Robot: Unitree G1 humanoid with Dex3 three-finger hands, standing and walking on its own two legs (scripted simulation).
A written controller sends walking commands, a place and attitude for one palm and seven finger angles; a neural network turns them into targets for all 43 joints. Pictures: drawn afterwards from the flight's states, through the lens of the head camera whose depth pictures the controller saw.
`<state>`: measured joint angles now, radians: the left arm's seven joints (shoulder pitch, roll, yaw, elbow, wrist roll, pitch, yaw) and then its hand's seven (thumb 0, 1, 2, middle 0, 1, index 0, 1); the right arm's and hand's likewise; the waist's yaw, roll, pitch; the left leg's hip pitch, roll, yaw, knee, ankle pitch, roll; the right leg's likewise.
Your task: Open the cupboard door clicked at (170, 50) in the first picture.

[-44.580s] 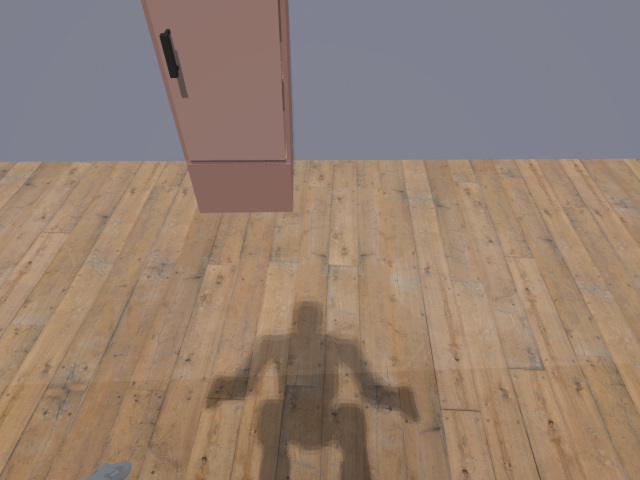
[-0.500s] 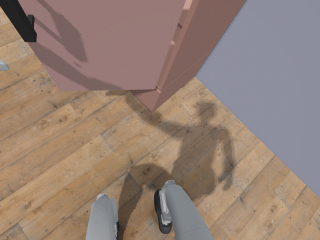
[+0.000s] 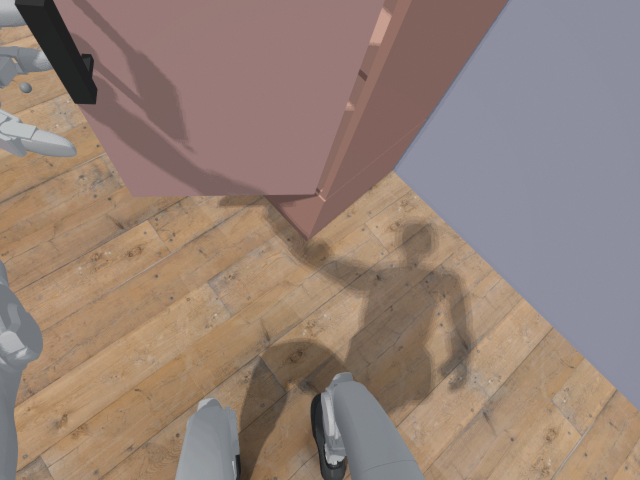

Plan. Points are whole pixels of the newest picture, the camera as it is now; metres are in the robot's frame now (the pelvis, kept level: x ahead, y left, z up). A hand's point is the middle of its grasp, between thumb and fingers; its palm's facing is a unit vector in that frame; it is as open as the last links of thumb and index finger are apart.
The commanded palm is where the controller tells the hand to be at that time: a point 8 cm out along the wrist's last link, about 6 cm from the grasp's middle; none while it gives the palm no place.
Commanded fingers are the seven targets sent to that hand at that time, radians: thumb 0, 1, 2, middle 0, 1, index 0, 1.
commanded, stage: slide the fingers in behind the handle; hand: left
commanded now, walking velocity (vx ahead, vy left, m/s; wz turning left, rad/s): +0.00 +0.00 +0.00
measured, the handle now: (65, 38) +0.60 +0.22 +0.07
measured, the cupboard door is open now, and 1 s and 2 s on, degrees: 52 52 52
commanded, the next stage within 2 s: close the thumb around the handle in 1.06 s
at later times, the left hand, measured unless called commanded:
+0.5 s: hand (58, 91) +0.54 +0.22 +0.06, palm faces -0.03 -1.00 -0.01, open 14.0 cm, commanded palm +0.52 +0.25 +0.06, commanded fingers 0.00 -0.50 0.30 -0.30 -1.20 -0.30 -1.20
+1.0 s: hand (81, 89) +0.54 +0.20 +0.06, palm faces -0.03 -1.00 -0.02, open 14.0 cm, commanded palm +0.52 +0.24 +0.06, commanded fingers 0.00 -0.50 0.30 -0.30 -1.20 -0.30 -1.20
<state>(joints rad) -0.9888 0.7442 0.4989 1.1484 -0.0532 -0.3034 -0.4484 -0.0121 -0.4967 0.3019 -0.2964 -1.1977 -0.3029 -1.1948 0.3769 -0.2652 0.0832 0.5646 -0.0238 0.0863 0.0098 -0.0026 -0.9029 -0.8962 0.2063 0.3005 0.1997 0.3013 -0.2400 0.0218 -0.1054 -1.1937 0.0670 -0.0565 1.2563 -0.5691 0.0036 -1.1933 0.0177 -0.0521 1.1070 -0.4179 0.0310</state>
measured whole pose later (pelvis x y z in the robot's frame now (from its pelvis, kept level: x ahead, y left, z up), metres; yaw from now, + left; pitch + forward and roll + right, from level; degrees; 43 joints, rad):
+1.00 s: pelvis +0.00 -0.01 +0.00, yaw +1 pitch +28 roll -4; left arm -0.99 0.62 0.45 1.16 -0.06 -0.36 -0.34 -0.01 -0.50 0.30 -0.30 -1.20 -0.30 -1.19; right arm 0.37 -0.25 0.07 0.58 -0.03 0.08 0.01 0.00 -0.90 -0.90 0.21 0.30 0.20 0.30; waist -0.22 0.03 -0.11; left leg -1.16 0.06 -0.04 1.24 -0.57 0.00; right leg -1.18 0.01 -0.03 1.12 -0.43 0.03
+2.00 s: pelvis +0.00 -0.01 +0.00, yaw +1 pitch +28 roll -4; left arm -0.98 0.60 0.45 1.16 -0.06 -0.37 -0.34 0.01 0.71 0.80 -0.35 -1.31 -0.36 -1.34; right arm 0.37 -0.26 0.06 0.58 -0.03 0.08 0.01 0.00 -0.90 -0.90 0.21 0.30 0.20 0.30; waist -0.23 0.03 -0.11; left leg -1.15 0.06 -0.04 1.23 -0.57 0.00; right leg -1.17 0.01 -0.04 1.12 -0.43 0.02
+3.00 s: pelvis +0.02 -0.04 +0.03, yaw +4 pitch +17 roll +1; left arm -0.05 -0.05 -0.05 0.33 0.05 -0.41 0.43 0.01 0.68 0.77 -0.31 -1.30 -0.32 -1.31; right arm 0.22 -0.17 0.00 0.55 -0.07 0.03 0.03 0.00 -0.90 -0.90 0.20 0.30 0.20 0.30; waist -0.02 0.01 -0.16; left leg -0.83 0.03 -0.04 1.07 -0.54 -0.05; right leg -0.90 -0.01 -0.04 1.07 -0.48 -0.02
